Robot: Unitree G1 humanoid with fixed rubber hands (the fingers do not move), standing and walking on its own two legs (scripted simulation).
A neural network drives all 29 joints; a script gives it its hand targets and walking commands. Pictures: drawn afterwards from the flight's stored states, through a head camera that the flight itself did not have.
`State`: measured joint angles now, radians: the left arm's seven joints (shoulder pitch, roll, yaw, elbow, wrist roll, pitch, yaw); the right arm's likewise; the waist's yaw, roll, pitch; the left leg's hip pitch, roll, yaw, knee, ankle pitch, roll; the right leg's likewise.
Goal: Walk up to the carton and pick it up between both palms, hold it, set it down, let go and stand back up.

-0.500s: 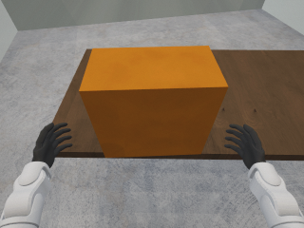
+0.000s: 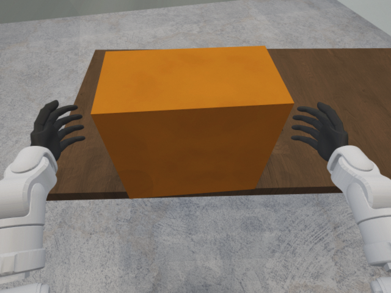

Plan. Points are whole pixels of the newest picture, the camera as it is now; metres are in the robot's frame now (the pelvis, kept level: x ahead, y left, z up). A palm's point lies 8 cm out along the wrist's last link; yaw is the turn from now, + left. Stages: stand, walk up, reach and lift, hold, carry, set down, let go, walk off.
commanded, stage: reach and lift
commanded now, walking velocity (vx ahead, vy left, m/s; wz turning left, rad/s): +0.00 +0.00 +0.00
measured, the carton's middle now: (190, 129) +0.44 +0.02 +0.07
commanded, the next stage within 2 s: none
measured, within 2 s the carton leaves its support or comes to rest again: neither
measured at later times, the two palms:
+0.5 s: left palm (36, 106) +0.39 +0.28 +0.19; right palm (332, 101) +0.41 -0.24 +0.18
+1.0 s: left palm (38, 90) +0.42 +0.29 +0.19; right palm (322, 83) +0.45 -0.23 +0.19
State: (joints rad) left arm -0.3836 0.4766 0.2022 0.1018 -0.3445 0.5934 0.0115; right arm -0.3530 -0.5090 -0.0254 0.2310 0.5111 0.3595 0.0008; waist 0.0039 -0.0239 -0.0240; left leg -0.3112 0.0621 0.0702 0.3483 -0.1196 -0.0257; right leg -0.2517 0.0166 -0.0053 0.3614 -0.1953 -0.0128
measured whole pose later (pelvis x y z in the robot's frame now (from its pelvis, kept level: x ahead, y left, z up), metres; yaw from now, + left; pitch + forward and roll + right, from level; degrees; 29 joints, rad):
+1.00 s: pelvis -0.01 +0.00 +0.00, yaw +2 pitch +12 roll -1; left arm -0.99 0.58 0.05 0.67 -0.36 0.61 0.00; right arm -0.96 -0.56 0.04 0.79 0.53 0.42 0.01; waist -0.01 -0.02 -0.10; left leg -0.48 0.06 0.02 0.37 -0.09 -0.03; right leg -0.39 0.02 -0.05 0.36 -0.17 -0.02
